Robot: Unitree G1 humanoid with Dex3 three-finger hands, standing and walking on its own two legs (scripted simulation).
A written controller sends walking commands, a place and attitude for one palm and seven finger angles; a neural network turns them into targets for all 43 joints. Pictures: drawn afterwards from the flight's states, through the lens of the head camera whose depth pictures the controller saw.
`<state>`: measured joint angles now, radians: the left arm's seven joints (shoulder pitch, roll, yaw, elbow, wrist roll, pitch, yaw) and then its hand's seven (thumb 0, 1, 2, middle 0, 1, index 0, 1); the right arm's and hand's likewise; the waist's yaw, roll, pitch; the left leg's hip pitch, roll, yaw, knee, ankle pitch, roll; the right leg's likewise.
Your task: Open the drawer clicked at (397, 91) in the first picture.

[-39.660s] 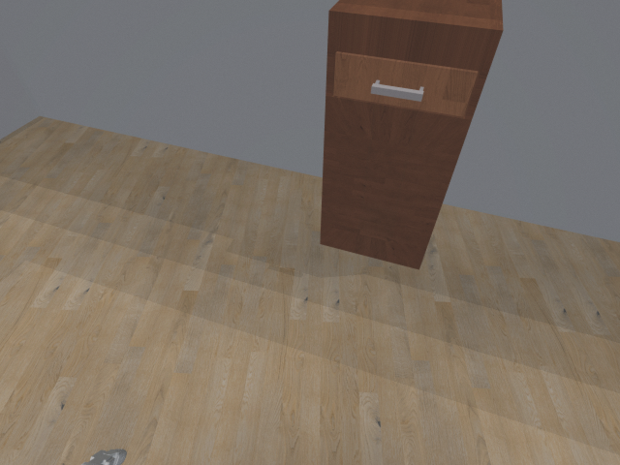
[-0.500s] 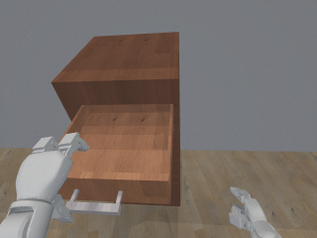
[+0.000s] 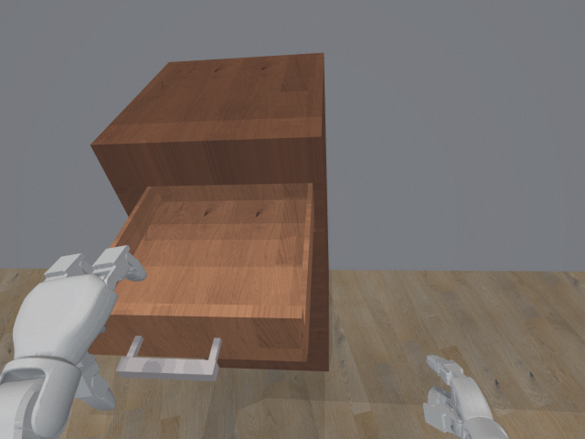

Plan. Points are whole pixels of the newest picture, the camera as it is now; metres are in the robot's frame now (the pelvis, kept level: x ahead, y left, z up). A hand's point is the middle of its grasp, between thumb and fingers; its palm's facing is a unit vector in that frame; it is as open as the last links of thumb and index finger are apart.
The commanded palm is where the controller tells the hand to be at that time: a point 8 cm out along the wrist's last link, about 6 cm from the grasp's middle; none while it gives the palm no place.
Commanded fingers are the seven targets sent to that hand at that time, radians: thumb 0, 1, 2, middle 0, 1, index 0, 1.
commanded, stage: draw the hand back to the body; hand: left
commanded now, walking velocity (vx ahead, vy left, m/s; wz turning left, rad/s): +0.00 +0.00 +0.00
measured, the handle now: (172, 356) +0.22 +0.23 -0.01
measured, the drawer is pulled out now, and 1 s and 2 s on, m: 0.30 0.30 0.30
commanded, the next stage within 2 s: step back with the hand held close in 1.26 s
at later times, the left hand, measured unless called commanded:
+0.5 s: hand (115, 307) +0.19 +0.23 +0.16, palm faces +0.38 -0.84 -0.39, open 13.2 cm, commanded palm +0.14 +0.27 +0.18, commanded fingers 0.00 -0.05 0.50 -0.27 -0.91 -0.27 -0.91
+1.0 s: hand (106, 292) +0.21 +0.25 +0.17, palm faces +0.42 -0.81 -0.40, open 9.1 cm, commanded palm +0.15 +0.29 +0.18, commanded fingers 0.00 0.83 0.87 -0.20 -0.34 -0.20 -0.34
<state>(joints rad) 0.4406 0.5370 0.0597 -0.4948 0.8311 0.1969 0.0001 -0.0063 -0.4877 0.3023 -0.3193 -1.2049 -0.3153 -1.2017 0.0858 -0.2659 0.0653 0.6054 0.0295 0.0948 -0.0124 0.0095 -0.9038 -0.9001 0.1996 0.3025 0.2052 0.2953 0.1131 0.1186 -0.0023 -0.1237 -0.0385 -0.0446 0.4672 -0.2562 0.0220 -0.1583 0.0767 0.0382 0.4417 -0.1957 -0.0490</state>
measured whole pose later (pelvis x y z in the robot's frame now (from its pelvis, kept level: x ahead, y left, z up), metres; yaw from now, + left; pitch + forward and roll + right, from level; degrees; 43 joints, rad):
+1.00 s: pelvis +0.03 +0.00 +0.00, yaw +2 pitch -3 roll -1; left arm 0.52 0.34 0.29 -0.48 -0.06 -0.10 0.10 0.00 0.49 0.73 -0.24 -0.57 -0.24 -0.56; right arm 0.18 -0.21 0.03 0.64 0.00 -0.13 -0.07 0.01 -0.90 -0.90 0.20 0.30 0.21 0.30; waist 0.07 0.06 0.00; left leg -0.10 -0.05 -0.07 0.44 -0.28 0.03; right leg -0.12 0.07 0.01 0.41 -0.23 -0.05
